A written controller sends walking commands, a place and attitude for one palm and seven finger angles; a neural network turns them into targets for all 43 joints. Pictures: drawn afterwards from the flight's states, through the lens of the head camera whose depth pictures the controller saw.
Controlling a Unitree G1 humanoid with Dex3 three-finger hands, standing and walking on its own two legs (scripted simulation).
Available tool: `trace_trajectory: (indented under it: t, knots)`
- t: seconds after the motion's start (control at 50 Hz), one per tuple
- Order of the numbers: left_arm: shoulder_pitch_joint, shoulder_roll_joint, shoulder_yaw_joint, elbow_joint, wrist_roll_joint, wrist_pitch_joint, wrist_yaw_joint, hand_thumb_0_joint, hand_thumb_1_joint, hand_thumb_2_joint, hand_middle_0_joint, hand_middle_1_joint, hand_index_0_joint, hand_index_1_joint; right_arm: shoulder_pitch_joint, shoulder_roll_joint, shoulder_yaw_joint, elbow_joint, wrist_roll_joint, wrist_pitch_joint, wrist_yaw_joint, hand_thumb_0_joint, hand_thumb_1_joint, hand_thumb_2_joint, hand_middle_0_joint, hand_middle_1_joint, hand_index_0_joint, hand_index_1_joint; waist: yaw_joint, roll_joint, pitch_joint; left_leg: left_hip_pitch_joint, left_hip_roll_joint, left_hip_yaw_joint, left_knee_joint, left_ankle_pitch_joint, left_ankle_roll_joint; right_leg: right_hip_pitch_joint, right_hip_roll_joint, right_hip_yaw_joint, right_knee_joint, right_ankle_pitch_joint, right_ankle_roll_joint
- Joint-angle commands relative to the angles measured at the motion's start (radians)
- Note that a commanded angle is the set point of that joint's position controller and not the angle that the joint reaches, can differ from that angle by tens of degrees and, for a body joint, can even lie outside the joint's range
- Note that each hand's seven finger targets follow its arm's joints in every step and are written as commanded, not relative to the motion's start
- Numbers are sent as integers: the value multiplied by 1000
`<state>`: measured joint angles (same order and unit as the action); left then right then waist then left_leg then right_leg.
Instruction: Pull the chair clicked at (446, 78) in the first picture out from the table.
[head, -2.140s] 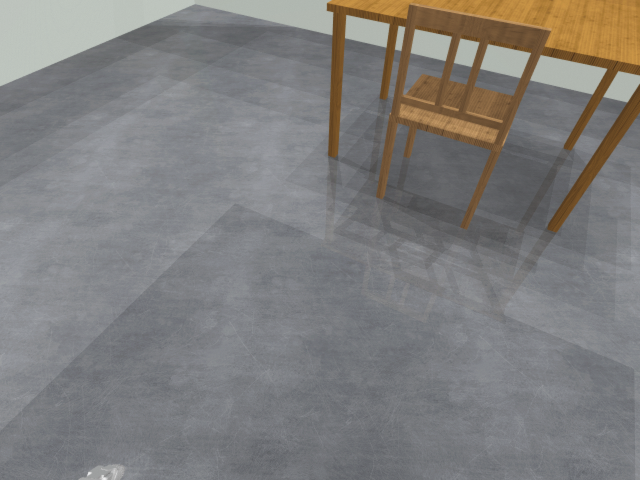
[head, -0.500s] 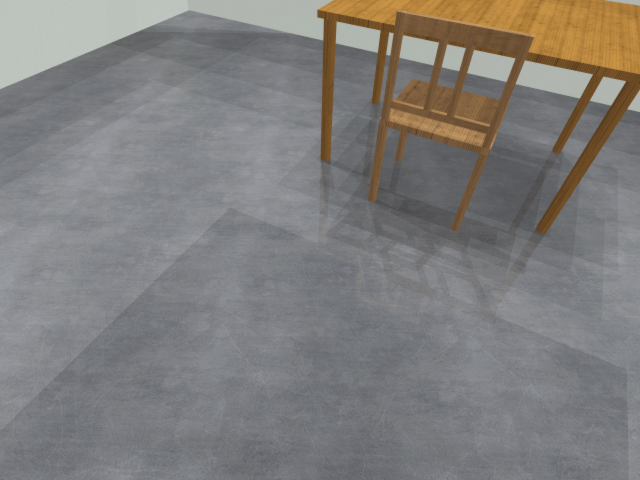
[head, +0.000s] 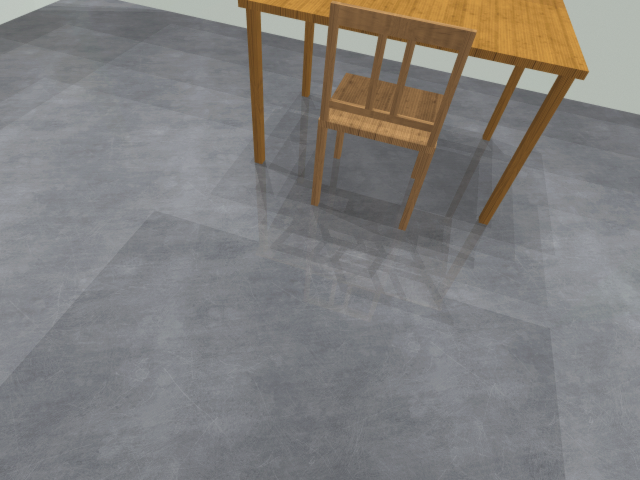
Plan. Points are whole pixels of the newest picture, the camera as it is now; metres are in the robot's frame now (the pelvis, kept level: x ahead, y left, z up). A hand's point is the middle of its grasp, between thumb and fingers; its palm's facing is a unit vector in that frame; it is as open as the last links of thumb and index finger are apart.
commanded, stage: walk to a spot facing it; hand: left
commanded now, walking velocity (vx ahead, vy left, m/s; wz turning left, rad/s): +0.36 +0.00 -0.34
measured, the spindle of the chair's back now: (375, 73) +1.31 -0.11 -0.11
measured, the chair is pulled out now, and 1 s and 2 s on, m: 0.00 0.00 0.00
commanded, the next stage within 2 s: turn to face it in 1.08 s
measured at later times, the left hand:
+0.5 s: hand (241, 369) +0.31 +0.14 -0.17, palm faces -0.16 -0.97 -0.20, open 7.3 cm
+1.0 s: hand (237, 285) +0.47 +0.18 -0.16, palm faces -0.22 -0.96 -0.16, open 7.4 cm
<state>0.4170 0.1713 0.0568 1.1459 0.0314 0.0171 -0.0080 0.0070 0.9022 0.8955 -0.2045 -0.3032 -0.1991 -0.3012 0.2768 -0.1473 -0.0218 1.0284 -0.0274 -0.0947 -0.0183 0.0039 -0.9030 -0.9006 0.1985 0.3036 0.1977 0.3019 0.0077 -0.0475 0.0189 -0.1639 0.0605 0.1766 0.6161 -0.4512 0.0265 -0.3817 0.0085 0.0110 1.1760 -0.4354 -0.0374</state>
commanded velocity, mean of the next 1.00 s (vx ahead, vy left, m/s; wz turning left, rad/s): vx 0.33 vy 0.00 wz -0.32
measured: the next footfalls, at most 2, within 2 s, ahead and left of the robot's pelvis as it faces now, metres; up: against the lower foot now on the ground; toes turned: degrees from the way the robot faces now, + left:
right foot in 0.30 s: +0.28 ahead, -0.10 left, +0.00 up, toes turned -14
left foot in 0.78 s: +0.50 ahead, +0.09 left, +0.00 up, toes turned -2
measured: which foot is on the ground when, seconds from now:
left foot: down 0.00-0.30, up 0.32-0.76, down 0.78-1.00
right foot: up 0.00-0.28, down 0.30-0.78, up 0.80-1.00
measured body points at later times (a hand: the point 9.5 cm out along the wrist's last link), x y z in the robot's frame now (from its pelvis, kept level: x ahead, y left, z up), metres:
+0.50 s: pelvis +0.22 -0.03 +0.00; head +0.24 -0.03 +0.45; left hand +0.32 +0.19 -0.15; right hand +0.18 -0.25 -0.15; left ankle +0.23 +0.12 -0.64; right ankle +0.24 -0.09 -0.72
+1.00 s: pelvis +0.43 +0.00 +0.02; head +0.45 +0.02 +0.47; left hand +0.49 +0.23 -0.15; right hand +0.42 -0.24 -0.12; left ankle +0.46 +0.09 -0.72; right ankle +0.39 -0.13 -0.63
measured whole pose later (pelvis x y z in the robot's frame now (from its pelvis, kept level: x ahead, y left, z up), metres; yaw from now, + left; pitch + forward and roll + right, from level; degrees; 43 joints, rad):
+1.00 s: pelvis +0.43 +0.00 +0.02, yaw -19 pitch -1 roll +0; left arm 0.33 0.18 0.09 1.07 0.04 0.02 -0.02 0.01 0.91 0.90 -0.20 -0.30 -0.19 -0.30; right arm 0.22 -0.15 -0.06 1.01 -0.02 -0.09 -0.03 -0.03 -0.96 -0.90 0.20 0.30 0.20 0.30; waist 0.03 -0.04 0.03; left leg -0.16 0.09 0.29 0.45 -0.27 0.03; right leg -0.56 -0.09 -0.05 1.19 -0.26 0.00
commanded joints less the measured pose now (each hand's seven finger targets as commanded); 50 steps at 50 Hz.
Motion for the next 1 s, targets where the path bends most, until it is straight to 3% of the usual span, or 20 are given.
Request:
trace_trajectory:
  t: [0.0,0.14,0.2,0.24,0.26,0.28,0.3,0.32,0.34,0.36,0.42,0.48,0.64,0.72,0.74,0.76,0.78,0.84,0.9,0.98]
  knots:
    - [-137,25,9,-151,1,-36,-16,0,900,900,-200,-300,-200,-300,210,-107,-17,50,3,-9,-22,0,-900,-900,200,300,200,300,-31,177,145,145,264,-173,-350,624,67,-364,-81,-18,96,123,9]
    - [-312,2,-11,-226,-6,-31,-32,0,900,900,-200,-300,-200,-300,248,-106,-17,89,6,-1,-26,0,-900,-900,200,300,200,300,-26,199,153,174,181,45,-370,963,40,-176,-6,-210,-428,275,-14]
    - [-210,50,3,-199,-1,-36,-24,0,900,900,-200,-300,-200,-300,215,-158,-33,88,12,8,-26,0,-900,-900,200,300,200,300,40,193,56,217,210,71,-197,1212,42,18,49,-226,-491,283,-62]
    - [-21,105,22,-142,8,-44,-14,0,900,900,-200,-300,-200,-300,168,-180,-38,74,15,10,-20,0,-900,-900,200,300,200,300,133,191,-35,112,195,79,105,1141,23,297,55,-215,-576,300,-90]
    - [81,183,40,-114,11,-54,-6,0,900,900,-200,-300,-200,-300,162,-142,-32,67,27,11,-10,0,-900,-900,200,300,200,300,180,87,-89,-88,158,70,396,792,0,505,-92,-52,-629,340,-141]
    - [137,270,58,-107,-1,-63,4,0,900,900,-200,-300,-200,-300,209,-65,-22,42,39,6,-9,0,-900,-900,200,300,200,300,151,-125,-198,-361,-5,20,777,-63,-37,670,-394,433,-726,434,-281]
    - [108,289,60,-124,-27,-57,8,0,900,900,-200,-300,-200,-300,122,-85,-30,-1,31,8,-10,0,-900,-900,200,300,200,300,151,-41,-147,-438,9,-123,862,-103,-12,567,-437,507,-851,448,-310]
    - [7,273,53,-148,-24,-63,9,0,900,900,-200,-300,-200,-300,139,-86,-34,3,21,13,-5,0,-900,-900,200,300,200,300,91,-125,-132,-455,50,-173,892,3,-21,476,-423,509,-899,270,-273]
    - [-78,209,42,-171,-27,-62,16,0,900,900,-200,-300,-200,-300,108,-109,-39,6,13,24,-2,0,-900,-900,200,300,200,300,59,-44,-39,-448,94,-182,846,67,-22,333,-389,425,-930,162,-243]
    - [-128,168,24,-176,-22,-71,20,0,900,900,-200,-300,-200,-300,92,-94,-34,18,3,36,3,0,-900,-900,200,300,200,300,19,49,26,-408,122,-178,771,106,-29,183,-338,319,-941,175,-205]
    - [-158,139,12,-164,-10,-87,20,0,900,900,-200,-300,-200,-300,163,-48,-27,38,-2,68,8,0,-900,-900,200,300,200,300,-52,55,30,-325,133,-146,606,144,-53,23,-259,161,-971,233,-172]
    - [-144,133,13,-147,-12,-95,13,0,900,900,-200,-300,-200,-300,121,-38,-30,14,0,73,20,0,-900,-900,200,300,200,300,-53,-4,47,-333,131,-115,452,228,-73,3,-208,96,-997,223,-159]
    - [6,132,12,-85,-8,-99,11,0,900,900,-200,-300,-200,-300,-153,-53,-32,-85,4,38,42,0,-900,-900,200,300,200,300,33,-19,84,-350,82,-83,98,235,-60,205,-239,149,-947,321,-154]
    - [2,130,16,-76,-15,-90,15,0,900,900,-200,-300,-200,-300,-62,-88,-40,-53,3,21,27,0,-900,-900,200,300,200,300,-27,9,40,-82,17,-25,-107,240,-41,202,-184,106,-770,488,-108]
    - [-3,109,15,-82,-18,-89,12,0,900,900,-200,-300,-200,-300,72,-137,-53,-13,0,13,16,0,-900,-900,200,300,200,300,-80,84,-31,157,69,-98,-160,268,-13,83,-128,61,-567,507,-72]
    - [18,56,9,-102,-26,-89,6,0,900,900,-200,-300,-200,-300,217,-250,-78,20,-15,8,5,0,-900,-900,200,300,200,300,-121,292,-140,396,329,-401,-214,297,85,-142,-16,-55,-268,204,-19]
    - [-26,66,6,-128,-17,-97,7,0,900,900,-200,-300,-200,-300,285,-272,-79,36,-8,20,3,0,-900,-900,200,300,200,300,-140,362,-160,393,461,-544,-339,255,144,-236,13,-59,-25,-129,-8]
    - [-128,59,20,-134,-5,-71,-10,0,900,900,-200,-300,-200,-300,88,-137,-44,-8,3,15,-3,0,-900,-900,200,300,200,300,-61,122,69,65,395,-348,-415,165,99,-283,-120,-7,100,57,5]
    - [-55,10,26,-123,2,-26,-16,0,900,900,-200,-300,-200,-300,36,-101,-34,-15,6,3,-10,0,-900,-900,200,300,200,300,3,168,63,-41,311,-112,-423,262,55,-214,-133,-26,65,170,32]
    - [-107,2,38,-171,5,-6,-26,0,900,900,-200,-300,-200,-300,66,-105,-40,-19,7,-2,-15,0,-900,-900,200,300,200,300,7,156,72,15,297,-15,-417,442,73,-297,-149,-50,-19,251,62]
